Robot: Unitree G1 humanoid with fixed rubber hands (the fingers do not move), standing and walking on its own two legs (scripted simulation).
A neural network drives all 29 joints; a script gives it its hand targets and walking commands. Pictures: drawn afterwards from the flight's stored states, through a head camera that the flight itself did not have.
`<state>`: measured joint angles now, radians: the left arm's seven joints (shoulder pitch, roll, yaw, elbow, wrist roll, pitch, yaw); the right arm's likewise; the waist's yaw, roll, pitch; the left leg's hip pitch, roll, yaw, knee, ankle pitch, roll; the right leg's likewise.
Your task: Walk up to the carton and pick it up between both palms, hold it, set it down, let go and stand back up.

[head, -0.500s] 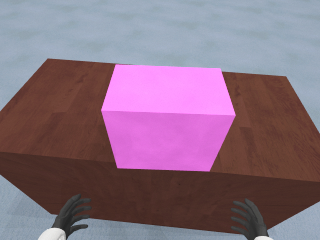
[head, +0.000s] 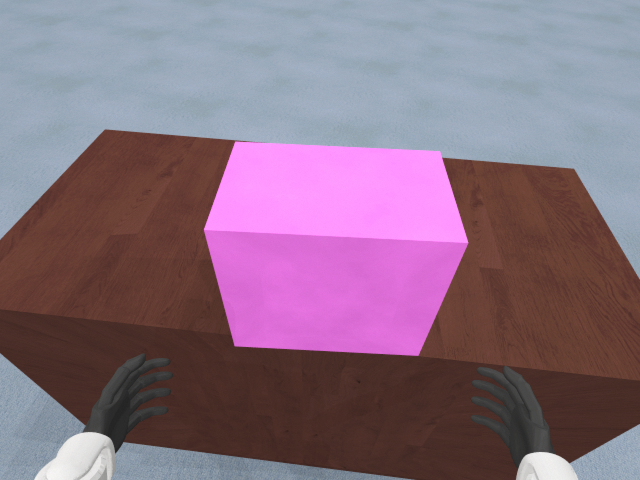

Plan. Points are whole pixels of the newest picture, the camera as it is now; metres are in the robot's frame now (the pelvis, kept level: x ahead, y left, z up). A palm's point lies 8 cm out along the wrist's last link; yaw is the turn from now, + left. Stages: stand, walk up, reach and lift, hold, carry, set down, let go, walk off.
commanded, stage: reach and lift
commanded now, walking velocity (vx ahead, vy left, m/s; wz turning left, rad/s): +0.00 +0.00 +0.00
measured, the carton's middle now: (331, 254) +0.41 +0.04 +0.05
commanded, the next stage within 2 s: none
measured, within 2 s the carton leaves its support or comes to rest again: neither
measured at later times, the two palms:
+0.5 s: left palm (100, 356) +0.21 +0.29 +0.06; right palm (514, 369) +0.25 -0.18 +0.06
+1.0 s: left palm (117, 285) +0.28 +0.29 +0.10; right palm (526, 307) +0.30 -0.19 +0.10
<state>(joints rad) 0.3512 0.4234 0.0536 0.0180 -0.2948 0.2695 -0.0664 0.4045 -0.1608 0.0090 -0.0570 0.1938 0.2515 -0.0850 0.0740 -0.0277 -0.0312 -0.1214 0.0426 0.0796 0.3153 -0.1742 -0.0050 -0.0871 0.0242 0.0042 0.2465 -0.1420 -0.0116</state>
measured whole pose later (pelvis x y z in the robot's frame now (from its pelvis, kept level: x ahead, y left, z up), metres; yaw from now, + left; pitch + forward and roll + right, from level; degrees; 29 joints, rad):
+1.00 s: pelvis +0.01 +0.01 +0.00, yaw +2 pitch -1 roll -1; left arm -0.10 0.51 0.09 0.05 -0.39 0.35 -0.07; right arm -0.06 -0.27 -0.04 -0.02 0.33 0.35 -0.15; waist 0.03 -0.03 -0.02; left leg -0.14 0.03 0.05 0.34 -0.19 0.00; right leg -0.07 0.01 -0.03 0.22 -0.14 0.00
